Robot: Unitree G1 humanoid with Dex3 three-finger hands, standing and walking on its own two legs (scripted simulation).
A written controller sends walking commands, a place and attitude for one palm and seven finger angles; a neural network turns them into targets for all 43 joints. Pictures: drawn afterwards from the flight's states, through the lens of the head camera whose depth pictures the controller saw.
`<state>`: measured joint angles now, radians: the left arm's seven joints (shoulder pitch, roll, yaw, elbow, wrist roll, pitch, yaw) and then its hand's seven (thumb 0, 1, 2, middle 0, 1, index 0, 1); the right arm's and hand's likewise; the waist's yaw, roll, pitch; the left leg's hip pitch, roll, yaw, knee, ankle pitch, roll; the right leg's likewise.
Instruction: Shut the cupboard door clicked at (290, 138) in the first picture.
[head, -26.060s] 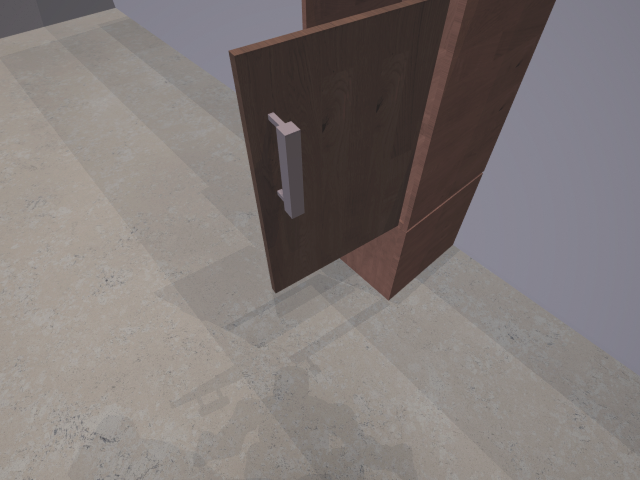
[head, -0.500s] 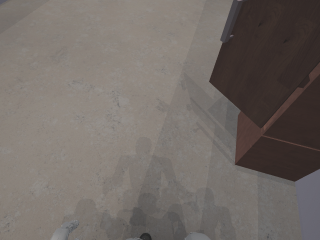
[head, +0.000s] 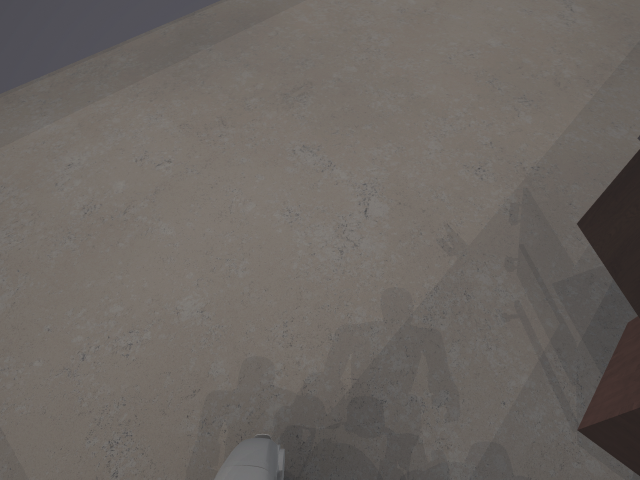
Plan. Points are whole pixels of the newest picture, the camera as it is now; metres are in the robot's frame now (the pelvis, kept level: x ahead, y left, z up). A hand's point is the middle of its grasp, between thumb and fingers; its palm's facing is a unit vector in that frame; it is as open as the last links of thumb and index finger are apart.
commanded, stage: walk to a spot facing it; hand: left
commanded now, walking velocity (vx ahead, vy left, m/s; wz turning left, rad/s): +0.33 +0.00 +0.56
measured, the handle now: out of the picture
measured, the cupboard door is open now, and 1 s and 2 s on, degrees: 50 50 50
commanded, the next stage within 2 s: turn to face it in 0.80 s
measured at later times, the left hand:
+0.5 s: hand (167, 383) +0.25 +0.27 -0.15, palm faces +0.16 -0.97 -0.18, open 7.3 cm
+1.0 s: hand (174, 352) +0.32 +0.29 -0.19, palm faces +0.40 -0.90 -0.20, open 7.2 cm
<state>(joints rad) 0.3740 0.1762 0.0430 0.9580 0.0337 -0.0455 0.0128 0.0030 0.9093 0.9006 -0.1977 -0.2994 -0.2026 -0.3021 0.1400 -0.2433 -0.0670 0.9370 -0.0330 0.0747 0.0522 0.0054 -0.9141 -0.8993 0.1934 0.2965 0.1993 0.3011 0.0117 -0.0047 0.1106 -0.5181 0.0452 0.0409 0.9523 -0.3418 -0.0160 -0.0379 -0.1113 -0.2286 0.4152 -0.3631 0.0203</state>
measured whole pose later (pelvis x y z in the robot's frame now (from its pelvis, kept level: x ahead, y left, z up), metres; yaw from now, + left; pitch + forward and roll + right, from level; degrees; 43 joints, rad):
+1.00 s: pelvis +0.38 +0.10 -0.02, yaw +21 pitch -1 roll -2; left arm 0.31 0.20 0.06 1.00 0.02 -0.05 0.02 -0.01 0.94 0.90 -0.20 -0.30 -0.20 -0.30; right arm 0.18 -0.20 -0.05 0.94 -0.03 -0.03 0.03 0.00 -0.91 -0.90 0.19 0.30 0.20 0.30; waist 0.01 -0.01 0.10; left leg -0.46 0.06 0.07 0.61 -0.12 0.04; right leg -0.11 -0.10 -0.25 0.55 -0.40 0.04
